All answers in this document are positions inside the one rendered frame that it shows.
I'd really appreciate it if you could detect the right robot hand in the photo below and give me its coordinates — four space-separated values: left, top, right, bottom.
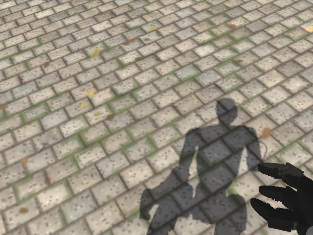
250 163 313 235

